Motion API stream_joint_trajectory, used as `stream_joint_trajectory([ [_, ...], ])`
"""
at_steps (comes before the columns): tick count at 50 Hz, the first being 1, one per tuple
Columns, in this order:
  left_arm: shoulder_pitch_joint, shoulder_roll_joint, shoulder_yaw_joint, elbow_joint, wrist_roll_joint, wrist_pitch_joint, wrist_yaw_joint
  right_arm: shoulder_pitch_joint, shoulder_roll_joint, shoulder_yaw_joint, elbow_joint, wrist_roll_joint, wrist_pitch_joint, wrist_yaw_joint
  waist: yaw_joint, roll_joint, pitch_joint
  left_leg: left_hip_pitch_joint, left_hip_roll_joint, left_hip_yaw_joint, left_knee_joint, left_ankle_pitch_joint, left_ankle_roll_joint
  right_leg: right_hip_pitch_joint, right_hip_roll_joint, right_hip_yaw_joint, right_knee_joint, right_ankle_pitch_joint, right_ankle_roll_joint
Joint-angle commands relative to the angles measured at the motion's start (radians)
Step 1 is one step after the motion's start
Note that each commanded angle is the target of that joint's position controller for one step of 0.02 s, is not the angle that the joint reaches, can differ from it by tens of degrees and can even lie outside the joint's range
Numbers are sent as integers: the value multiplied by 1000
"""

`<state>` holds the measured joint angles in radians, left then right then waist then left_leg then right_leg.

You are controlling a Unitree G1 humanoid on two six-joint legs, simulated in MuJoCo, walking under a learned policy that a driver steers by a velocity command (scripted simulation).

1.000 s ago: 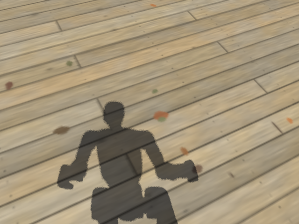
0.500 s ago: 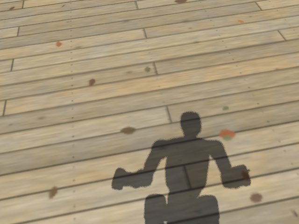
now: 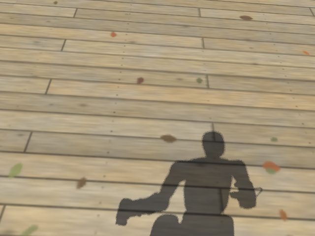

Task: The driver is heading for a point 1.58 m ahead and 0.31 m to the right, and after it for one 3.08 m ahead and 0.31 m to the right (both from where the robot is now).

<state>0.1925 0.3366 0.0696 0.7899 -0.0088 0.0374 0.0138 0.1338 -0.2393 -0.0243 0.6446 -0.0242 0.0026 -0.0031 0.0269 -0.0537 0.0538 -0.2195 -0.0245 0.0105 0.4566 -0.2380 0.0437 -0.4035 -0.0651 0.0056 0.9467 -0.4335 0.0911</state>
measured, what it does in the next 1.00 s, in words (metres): walks ahead, turning right: right foot, then left foot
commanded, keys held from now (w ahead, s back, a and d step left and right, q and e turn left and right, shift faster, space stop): e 0.08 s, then w+e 0.42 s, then w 0.20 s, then w+q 0.30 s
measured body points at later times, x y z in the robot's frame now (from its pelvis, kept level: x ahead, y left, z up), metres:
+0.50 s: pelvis +0.07 -0.07 +0.00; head +0.09 -0.10 +0.45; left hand +0.20 +0.19 -0.10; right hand +0.15 -0.38 -0.11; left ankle +0.11 +0.08 -0.67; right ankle +0.00 -0.13 -0.74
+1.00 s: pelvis +0.36 -0.12 +0.00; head +0.39 -0.13 +0.45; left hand +0.57 +0.09 -0.10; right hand +0.36 -0.42 -0.12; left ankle +0.42 -0.06 -0.74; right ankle +0.28 -0.25 -0.66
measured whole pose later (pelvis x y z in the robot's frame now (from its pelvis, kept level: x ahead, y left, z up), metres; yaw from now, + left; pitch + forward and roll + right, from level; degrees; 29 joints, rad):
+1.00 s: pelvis +0.36 -0.12 +0.00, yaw -16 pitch +1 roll +2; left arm 0.22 0.29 0.02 0.68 0.00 -0.10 0.00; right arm 0.28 -0.29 -0.06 0.78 0.01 -0.08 0.03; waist -0.03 -0.03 0.05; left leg -0.26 -0.12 -0.02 0.38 -0.13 0.09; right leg -0.49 -0.05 0.07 1.13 -0.34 -0.01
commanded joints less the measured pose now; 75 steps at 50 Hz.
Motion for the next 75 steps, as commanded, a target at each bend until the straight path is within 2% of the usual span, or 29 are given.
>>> stream_joint_trajectory([
  [1, -3, 57, 6, -51, -6, -6, 1, -44, -126, -34, -30, -8, -20, -10, -22, 195, -91, 58, 221, -104, -133, 353, 152, 54, -15, 23, -104, 48, 8],
  [4, -33, 88, 10, -83, -10, -2, 5, -24, -193, -59, -4, 3, -4, -19, -52, 189, -69, 93, 285, -165, -127, 305, 195, 13, -6, 3, -130, -22, -1],
  [9, -75, 74, 5, -124, -19, -11, -4, 47, -221, -82, 34, 33, -13, -22, -94, 162, 3, 160, 375, -308, -280, -310, 216, -162, -32, -1, -97, -78, -70],
  [14, -1, 49, 1, -101, -28, -36, -36, -23, -228, -93, 31, 48, -39, 2, -30, 137, -25, 102, 320, -133, -278, -208, 160, 37, -14, -64, -289, 9, -142],
  [17, 200, 71, 22, -19, -23, -37, -34, -52, -185, -83, 37, 56, -43, 14, 65, 73, -74, -98, 223, 42, -39, -197, 81, 380, 71, -123, -457, 123, -179],
  [18, 322, 150, 50, 1, -27, -40, -22, -86, -116, -61, 15, 32, -52, 19, 108, -109, -100, -277, 133, 161, 314, -182, 4, 534, -71, 122, -553, 55, -250],
  [19, 331, 281, 71, -41, -13, -67, -30, -161, -94, -52, -67, 21, -73, 19, 103, -271, -72, -624, -44, 69, 599, -382, -54, 600, -298, 718, -739, -125, -442],
  [20, 270, 202, 47, -70, -7, -90, -35, -148, -161, -65, -56, 48, -96, 29, 86, -121, -55, -698, 32, -74, 712, -361, -41, 588, -337, 725, -787, -177, -471],
  [21, 214, 149, 30, -86, -6, -104, -34, -112, -192, -72, -42, 64, -110, 42, 46, -98, 0, -715, 68, -83, 697, -242, -23, 556, -299, 625, -783, -129, -436],
  [23, 166, 120, 19, -103, -12, -107, -30, -88, -211, -79, -10, 25, -121, 39, 14, -13, 34, -667, 106, -68, 592, -84, -31, 504, -219, 447, -761, 119, -366],
  [28, 191, 127, 17, -114, -4, -98, 7, -133, -133, -53, -6, 22, -115, 44, 17, -22, 8, -488, 59, -8, 311, 194, -95, 397, -97, 194, -768, 499, -300],
  [35, 270, 133, 23, -60, -14, -96, 14, -275, -123, -36, -54, 42, -127, 68, 62, -59, 73, -381, 33, -5, 31, 343, -51, 393, -139, 178, -775, 476, -271],
  [38, 247, 149, 31, -56, -5, -87, 17, -182, -166, -53, -26, 41, -127, 68, 9, -94, 0, -298, 2, 31, 30, 245, 9, 510, -159, 135, -653, 834, -244],
  [40, 229, 144, 25, -59, 4, -71, 19, 51, -220, -83, 34, 41, -114, 51, -117, -86, -172, 16, -44, 80, 37, 224, 76, 479, -105, 65, -332, 1149, -203],
  [41, 249, 102, 7, -74, 25, -70, 23, 218, -260, -90, 59, 32, -105, 43, -172, 8, -309, 338, 112, -122, 100, 214, 146, 256, -74, 61, -44, 894, -177],
  [42, 390, -21, -26, -96, 16, -87, 6, 289, -340, -108, 84, 31, -107, 53, -73, 337, -457, 663, 370, -717, -11, -52, 357, -143, 146, 69, 364, 36, -95],
  [43, 296, 71, -17, -98, -1, -112, 0, 264, -233, -86, 87, 58, -111, 58, -125, 265, -420, 646, 353, -864, -164, -215, 333, -264, 128, 156, 457, -94, -101],
  [44, 159, 115, -4, -139, -32, -131, -8, 189, -205, -77, 76, 55, -109, 49, -128, 201, -239, 504, 329, -699, -181, -192, 281, -334, 71, 150, 449, -20, -115],
  [46, 52, 100, -10, -164, -4, -162, -9, 105, -184, -69, 55, 34, -102, 39, -75, 35, -102, 233, 246, -514, -210, 44, 243, -277, 4, 119, 304, 80, -121],
  [50, 94, 57, -18, -172, 24, -144, -13, 87, -172, -62, 49, 38, -98, 19, 1, 106, -67, 25, 187, -379, -277, 208, 266, -175, -35, 85, 104, 98, -71],
  [55, -101, 9, -43, -230, 24, -146, -14, 142, -228, -82, 62, 51, -85, -2, -68, 109, -19, -131, 107, -262, -273, 155, 197, -60, 20, 41, -272, 421, -21],
  [60, -151, 62, -16, -253, -1, -158, -21, 215, -224, -84, 77, 61, -61, -9, -76, 137, -52, -21, 149, -376, -143, 35, 138, 23, 48, 85, -421, 438, -35],
  [63, 21, 108, 19, -222, 4, -166, -14, 208, -161, -66, 63, 46, -54, -4, 25, 140, -130, -52, 86, -363, 89, 45, 72, 282, 8, 88, -485, 326, -112],
  [64, 167, 167, 34, -212, 18, -164, -6, 232, -79, -38, 42, 25, -57, 1, 72, -10, -274, -164, 13, -265, 400, -145, 30, 512, -186, 279, -492, 234, -179],
  [65, 218, 242, 53, -180, 30, -148, -14, 340, -55, -26, 1, 62, -70, 2, 10, -337, -347, -484, -69, -154, 703, -379, -12, 708, -384, 771, -629, -37, -336],
  [66, 184, 150, 37, -191, 19, -146, -21, 315, -162, -48, 26, 78, -67, -4, 31, -192, -256, -588, 6, -181, 832, -305, -28, 640, -365, 811, -680, -220, -328],
  [67, 150, 94, 22, -195, 14, -143, -18, 219, -203, -61, 16, 71, -60, -4, 50, -97, -154, -603, 38, -164, 862, -209, -32, 550, -318, 630, -676, -149, -289],
  [70, 60, 41, 5, -177, 28, -142, -15, 146, -168, -66, -5, 51, -44, 3, 1, -62, -44, -500, 114, -142, 756, -63, -48, 333, -197, 300, -721, 207, -250],
  [75, 99, 71, 23, -117, 16, -158, -15, 76, -96, -47, -37, 42, -28, 12, 1, -17, -23, -510, 121, -125, 582, 25, -65, 321, -199, 132, -788, 418, -290],
])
